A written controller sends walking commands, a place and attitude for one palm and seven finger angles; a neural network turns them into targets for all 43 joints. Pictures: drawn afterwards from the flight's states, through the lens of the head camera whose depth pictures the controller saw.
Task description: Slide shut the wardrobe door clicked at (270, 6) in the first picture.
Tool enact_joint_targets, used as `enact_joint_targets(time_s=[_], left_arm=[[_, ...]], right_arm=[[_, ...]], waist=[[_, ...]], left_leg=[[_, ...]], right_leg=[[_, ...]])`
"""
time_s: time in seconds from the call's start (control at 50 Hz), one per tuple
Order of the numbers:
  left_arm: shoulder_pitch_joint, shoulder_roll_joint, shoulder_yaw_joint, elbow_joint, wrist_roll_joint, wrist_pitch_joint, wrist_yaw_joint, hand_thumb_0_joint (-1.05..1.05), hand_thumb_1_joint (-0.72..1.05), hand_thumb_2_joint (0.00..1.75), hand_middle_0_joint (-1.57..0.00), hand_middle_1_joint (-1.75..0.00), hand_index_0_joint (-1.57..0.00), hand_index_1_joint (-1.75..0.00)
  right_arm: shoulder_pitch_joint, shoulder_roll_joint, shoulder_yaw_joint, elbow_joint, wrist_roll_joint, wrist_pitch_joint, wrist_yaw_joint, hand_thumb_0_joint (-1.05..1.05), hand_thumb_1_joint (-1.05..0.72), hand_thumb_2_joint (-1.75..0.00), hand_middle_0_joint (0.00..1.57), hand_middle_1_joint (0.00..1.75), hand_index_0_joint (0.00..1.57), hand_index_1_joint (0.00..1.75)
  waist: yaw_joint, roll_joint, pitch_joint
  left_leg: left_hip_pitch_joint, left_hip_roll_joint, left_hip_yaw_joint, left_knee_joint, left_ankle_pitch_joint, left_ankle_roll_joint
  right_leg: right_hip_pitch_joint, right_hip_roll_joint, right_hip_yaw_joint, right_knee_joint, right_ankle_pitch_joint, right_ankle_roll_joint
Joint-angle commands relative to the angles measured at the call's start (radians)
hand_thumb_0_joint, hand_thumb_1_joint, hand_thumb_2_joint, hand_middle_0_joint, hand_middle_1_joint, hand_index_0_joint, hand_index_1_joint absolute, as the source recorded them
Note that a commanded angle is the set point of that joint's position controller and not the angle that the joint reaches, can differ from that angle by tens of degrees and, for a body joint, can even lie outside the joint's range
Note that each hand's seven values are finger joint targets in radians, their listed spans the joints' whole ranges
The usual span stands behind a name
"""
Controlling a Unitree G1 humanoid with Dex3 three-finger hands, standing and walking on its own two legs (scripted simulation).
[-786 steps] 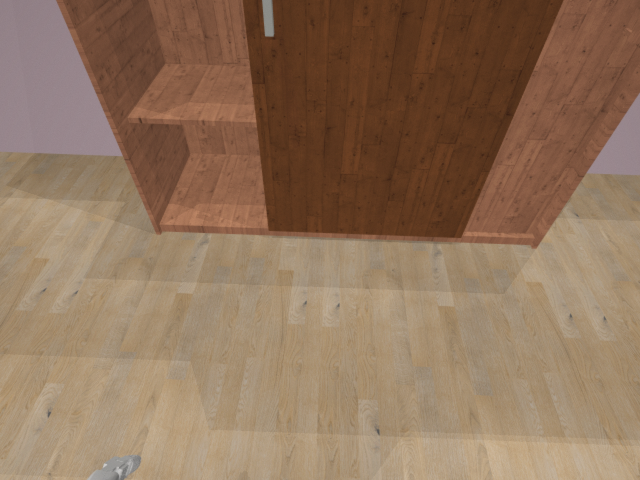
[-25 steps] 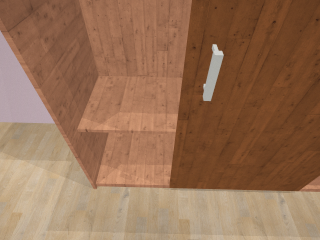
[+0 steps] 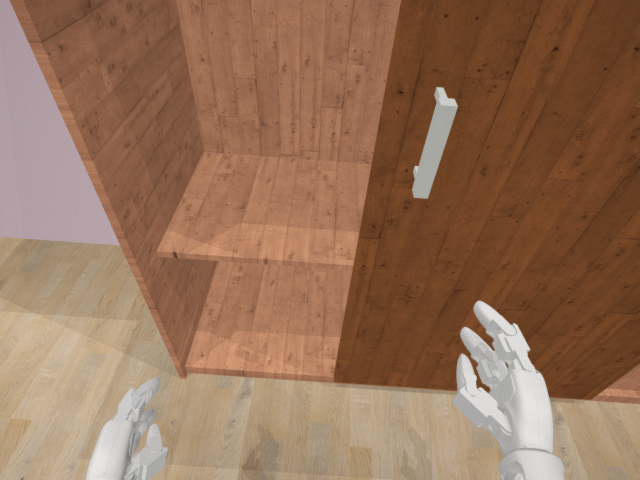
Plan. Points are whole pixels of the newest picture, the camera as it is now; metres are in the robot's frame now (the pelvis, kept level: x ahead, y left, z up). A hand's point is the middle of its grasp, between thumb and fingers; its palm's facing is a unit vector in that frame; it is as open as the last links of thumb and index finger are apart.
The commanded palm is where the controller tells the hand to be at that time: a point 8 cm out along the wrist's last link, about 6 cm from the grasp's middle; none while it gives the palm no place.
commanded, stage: raise the hand with hooked fingers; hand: right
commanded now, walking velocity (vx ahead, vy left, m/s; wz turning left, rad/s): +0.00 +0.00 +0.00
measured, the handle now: (430, 144) +0.54 -0.11 +0.18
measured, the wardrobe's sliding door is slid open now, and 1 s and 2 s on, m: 0.47 0.47 0.47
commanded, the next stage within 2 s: move the hooked fingers beside the handle in 1.80 s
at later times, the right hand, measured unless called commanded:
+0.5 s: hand (512, 398) +0.22 -0.19 +0.07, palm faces -0.13 +0.99 -0.07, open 10.9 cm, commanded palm +0.18 -0.26 +0.08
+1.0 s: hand (633, 334) +0.25 -0.27 +0.17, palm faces +0.09 +0.99 -0.11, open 13.6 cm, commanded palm +0.22 -0.31 +0.16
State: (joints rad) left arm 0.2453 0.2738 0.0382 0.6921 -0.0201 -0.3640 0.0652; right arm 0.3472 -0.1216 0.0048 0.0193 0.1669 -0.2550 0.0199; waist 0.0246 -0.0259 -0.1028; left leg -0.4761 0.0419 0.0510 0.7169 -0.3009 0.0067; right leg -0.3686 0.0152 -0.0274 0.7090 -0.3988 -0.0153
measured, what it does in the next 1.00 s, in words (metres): stands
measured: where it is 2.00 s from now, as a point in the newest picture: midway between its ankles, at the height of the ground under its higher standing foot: outside the picture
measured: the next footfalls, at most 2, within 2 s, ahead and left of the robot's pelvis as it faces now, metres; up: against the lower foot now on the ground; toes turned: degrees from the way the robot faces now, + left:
none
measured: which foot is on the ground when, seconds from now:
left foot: down 0.00-1.00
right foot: down 0.00-1.00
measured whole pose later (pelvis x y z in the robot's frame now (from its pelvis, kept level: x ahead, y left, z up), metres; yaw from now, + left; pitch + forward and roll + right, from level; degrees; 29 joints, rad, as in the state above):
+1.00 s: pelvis +0.01 -0.01 +0.01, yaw -1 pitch -1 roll +1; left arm 0.24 0.26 -0.07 0.60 -0.05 -0.35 0.10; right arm 0.10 -0.39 -0.39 0.00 0.34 -0.05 0.38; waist -0.05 -0.05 -0.05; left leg -0.29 0.02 0.09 0.56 -0.25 0.00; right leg -0.22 0.00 0.01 0.62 -0.38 -0.02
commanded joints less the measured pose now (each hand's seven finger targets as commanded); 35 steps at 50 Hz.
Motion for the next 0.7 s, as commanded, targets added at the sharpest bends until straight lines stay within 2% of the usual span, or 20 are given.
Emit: enact_joint_targets(time_s=[0.0,0.02,0.06,0.08,0.14,0.16,0.18,0.22,0.26,0.28,0.3,0.34,0.38,0.4,0.46,0.52,0.56,0.6,0.64,0.68], left_arm=[[-0.129,0.099,0.056,-0.268,0.017,0.003,-0.062,0.00,0.90,0.90,-0.20,-0.30,-0.20,-0.30],[-0.150,0.090,0.056,-0.305,0.012,0.028,-0.064,0.00,0.90,0.90,-0.20,-0.30,-0.20,-0.30],[-0.162,0.077,0.049,-0.359,0.009,0.082,-0.061,0.00,0.90,0.90,-0.20,-0.30,-0.20,-0.30],[-0.173,0.073,0.040,-0.398,-0.001,0.098,-0.057,0.00,0.90,0.90,-0.20,-0.30,-0.20,-0.30],[-0.093,0.049,0.033,-0.402,0.000,0.108,-0.038,0.00,0.90,0.90,-0.20,-0.30,-0.20,-0.30],[-0.064,0.054,0.023,-0.388,0.013,0.108,-0.033,0.00,0.90,0.90,-0.20,-0.30,-0.20,-0.30],[-0.050,0.055,0.023,-0.379,0.008,0.101,-0.028,0.00,0.90,0.90,-0.20,-0.30,-0.20,-0.30],[-0.031,0.064,0.008,-0.330,0.002,0.073,-0.018,0.00,0.90,0.90,-0.20,-0.30,-0.20,-0.30],[-0.040,0.088,-0.014,-0.301,-0.004,0.045,-0.006,0.00,0.90,0.90,-0.20,-0.30,-0.20,-0.30],[-0.036,0.097,-0.012,-0.290,-0.014,0.033,0.002,0.00,0.90,0.90,-0.20,-0.30,-0.20,-0.30],[-0.039,0.099,-0.014,-0.287,-0.020,0.021,0.009,0.00,0.90,0.90,-0.20,-0.30,-0.20,-0.30],[-0.049,0.115,-0.016,-0.283,-0.030,0.014,0.020,0.00,0.90,0.90,-0.20,-0.30,-0.20,-0.30],[-0.072,0.111,-0.018,-0.288,-0.039,0.023,0.023,0.00,0.90,0.90,-0.20,-0.30,-0.20,-0.30],[-0.094,0.106,-0.018,-0.297,-0.041,0.029,0.024,0.00,0.90,0.90,-0.20,-0.30,-0.20,-0.30],[-0.135,0.078,-0.031,-0.319,-0.031,0.049,0.024,0.00,0.90,0.90,-0.20,-0.30,-0.20,-0.30],[-0.118,0.053,-0.036,-0.319,-0.028,0.044,0.011,0.00,0.90,0.90,-0.20,-0.30,-0.20,-0.30],[-0.103,0.060,-0.036,-0.305,-0.020,0.028,0.003,0.00,0.90,0.90,-0.20,-0.30,-0.20,-0.30],[-0.063,0.073,-0.031,-0.286,-0.021,0.005,-0.006,0.00,0.90,0.90,-0.20,-0.30,-0.20,-0.30],[-0.045,0.090,-0.028,-0.267,-0.026,-0.016,-0.005,0.00,0.90,0.90,-0.20,-0.30,-0.20,-0.30],[-0.046,0.115,-0.026,-0.255,-0.034,-0.026,0.007,0.00,0.90,0.90,-0.20,-0.30,-0.20,-0.30]], right_arm=[[0.336,-0.174,-0.236,0.003,0.048,-0.216,0.214,0.00,-0.53,-0.74,0.23,0.54,0.23,0.54],[0.356,-0.190,-0.254,-0.017,0.032,-0.209,0.223,0.00,-0.50,-0.73,0.23,0.55,0.23,0.55],[0.304,-0.197,-0.238,-0.147,0.030,-0.159,0.213,0.00,-0.46,-0.71,0.23,0.58,0.23,0.58],[0.240,-0.177,-0.201,-0.246,0.035,-0.142,0.203,0.00,-0.43,-0.70,0.23,0.60,0.23,0.60],[0.106,-0.194,-0.230,-0.426,0.052,-0.172,0.153,0.00,-0.36,-0.67,0.24,0.64,0.24,0.64],[0.003,-0.211,-0.228,-0.487,0.060,-0.195,0.147,0.00,-0.34,-0.66,0.24,0.66,0.24,0.66],[-0.041,-0.209,-0.224,-0.531,0.063,-0.225,0.148,0.00,-0.32,-0.65,0.24,0.68,0.24,0.68],[-0.102,-0.171,-0.153,-0.510,0.078,-0.283,0.182,0.00,-0.27,-0.63,0.25,0.70,0.25,0.70],[-0.199,-0.150,-0.076,-0.470,0.098,-0.296,0.250,0.00,-0.22,-0.61,0.25,0.74,0.25,0.74],[-0.210,-0.172,-0.078,-0.446,0.098,-0.284,0.280,0.00,-0.20,-0.60,0.25,0.75,0.25,0.75],[-0.192,-0.178,-0.082,-0.405,0.101,-0.255,0.305,0.00,-0.18,-0.59,0.25,0.76,0.25,0.76],[-0.139,-0.252,-0.161,-0.292,0.095,-0.155,0.339,0.00,-0.13,-0.57,0.25,0.80,0.25,0.80],[-0.071,-0.291,-0.238,-0.204,0.099,-0.029,0.361,0.00,-0.08,-0.55,0.26,0.82,0.26,0.82],[-0.043,-0.313,-0.282,-0.206,0.107,0.023,0.357,0.00,-0.06,-0.54,0.26,0.84,0.26,0.84],[-0.006,-0.353,-0.415,-0.261,0.169,0.117,0.310,0.00,0.01,-0.51,0.27,0.88,0.27,0.88],[-0.009,-0.322,-0.441,-0.396,0.204,0.090,0.245,0.00,0.08,-0.48,0.27,0.93,0.27,0.93],[-0.063,-0.329,-0.434,-0.425,0.193,0.054,0.228,0.00,0.13,-0.46,0.27,0.96,0.27,0.96],[-0.077,-0.315,-0.384,-0.428,0.159,0.021,0.234,0.00,0.17,-0.44,0.28,0.99,0.28,0.99],[-0.122,-0.287,-0.323,-0.401,0.140,0.015,0.255,0.00,0.22,-0.42,0.28,1.02,0.28,1.02],[-0.187,-0.305,-0.308,-0.353,0.144,0.044,0.293,0.00,0.27,-0.40,0.28,1.05,0.28,1.05]], waist=[[-0.106,0.114,0.017],[-0.125,0.061,-0.001],[-0.137,-0.022,-0.026],[-0.119,-0.049,-0.056],[-0.075,-0.106,-0.157],[-0.038,-0.052,-0.142],[-0.018,-0.060,-0.161],[0.035,-0.051,-0.113],[0.075,-0.046,-0.042],[0.079,-0.041,-0.058],[0.074,-0.011,-0.074],[0.043,0.049,-0.102],[-0.006,0.023,-0.104],[-0.038,0.007,-0.126],[-0.102,0.069,-0.188],[-0.102,0.027,-0.152],[-0.093,-0.011,-0.098],[-0.061,-0.089,-0.096],[-0.029,-0.077,-0.080],[-0.011,-0.040,-0.038]], left_leg=[[0.098,-0.011,-0.019,-0.025,-0.004,0.040],[0.116,-0.012,-0.021,-0.003,0.039,0.042],[0.134,-0.013,-0.036,0.020,0.085,0.047],[0.122,-0.016,-0.042,0.026,0.091,0.043],[0.107,-0.031,-0.041,0.044,0.174,0.030],[0.068,-0.043,-0.042,0.052,0.165,0.024],[0.051,-0.046,-0.043,0.048,0.158,0.020],[-0.022,-0.049,-0.036,0.033,0.097,0.011],[-0.077,-0.059,-0.031,0.021,0.017,0.015],[-0.076,-0.055,-0.030,0.006,-0.031,0.011],[-0.051,-0.051,-0.032,-0.011,-0.055,0.008],[0.008,-0.041,-0.037,-0.039,-0.092,0.004],[0.064,-0.033,-0.021,-0.051,-0.060,0.009],[0.108,-0.027,-0.013,-0.049,-0.024,0.011],[0.233,-0.031,0.014,-0.040,0.097,0.011],[0.233,-0.042,0.043,-0.045,0.173,0.014],[0.217,-0.052,0.041,-0.057,0.190,0.022],[0.185,-0.051,0.041,-0.067,0.197,0.020],[0.157,-0.050,0.043,-0.085,0.180,0.012],[0.150,-0.049,0.037,-0.116,0.135,0.009]], right_leg=[[-0.231,0.047,-0.016,0.022,0.123,0.029],[-0.243,0.054,-0.031,0.024,0.132,0.021],[-0.246,0.055,-0.034,0.023,0.146,0.012],[-0.237,0.048,-0.038,0.023,0.148,0.007],[-0.174,0.024,-0.010,0.052,0.217,-0.002],[-0.182,0.015,0.017,0.069,0.213,-0.006],[-0.159,0.006,0.027,0.081,0.217,-0.009],[-0.151,-0.002,0.044,0.105,0.172,-0.011],[-0.152,-0.010,0.066,0.107,0.106,-0.015],[-0.142,-0.014,0.073,0.096,0.066,-0.015],[-0.144,-0.013,0.080,0.083,0.046,-0.017],[-0.177,-0.011,0.088,0.057,0.031,-0.017],[-0.176,-0.009,0.082,0.013,0.065,-0.015],[-0.170,-0.005,0.076,-0.008,0.096,-0.011],[-0.141,-0.002,0.072,-0.048,0.217,-0.001],[-0.109,-0.010,0.067,-0.088,0.289,0.015],[-0.093,-0.013,0.068,-0.102,0.320,0.019],[-0.044,-0.018,0.058,-0.108,0.332,0.020],[-0.014,-0.022,0.064,-0.111,0.308,0.014],[-0.013,-0.022,0.073,-0.124,0.243,0.004]])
